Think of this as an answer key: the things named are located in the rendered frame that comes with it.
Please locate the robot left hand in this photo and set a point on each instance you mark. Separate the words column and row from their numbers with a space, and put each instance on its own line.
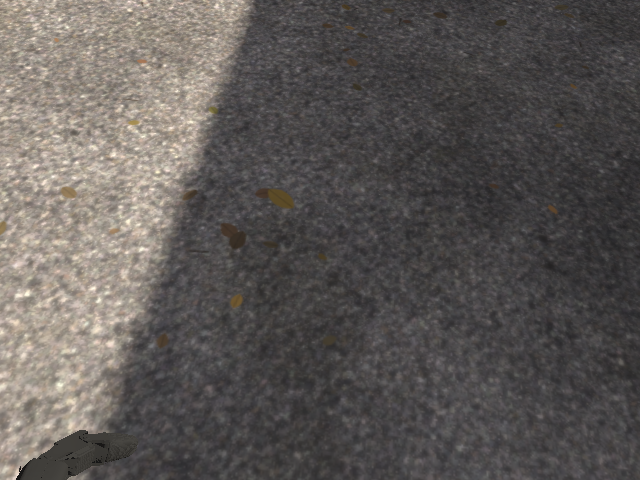
column 76, row 453

